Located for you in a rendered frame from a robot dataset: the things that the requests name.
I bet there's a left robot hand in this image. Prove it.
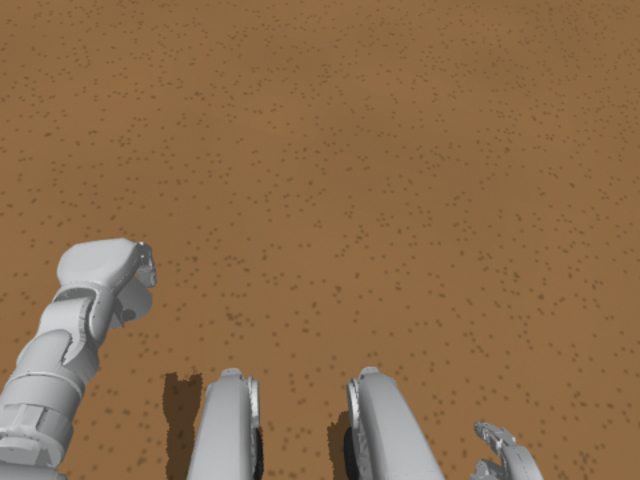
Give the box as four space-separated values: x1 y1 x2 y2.
57 238 157 329

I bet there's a can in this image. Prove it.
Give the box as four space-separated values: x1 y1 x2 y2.
117 275 153 321

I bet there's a left robot arm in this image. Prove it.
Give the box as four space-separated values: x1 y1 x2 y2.
0 281 116 480

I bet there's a right robot hand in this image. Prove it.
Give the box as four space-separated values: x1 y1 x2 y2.
470 421 544 480

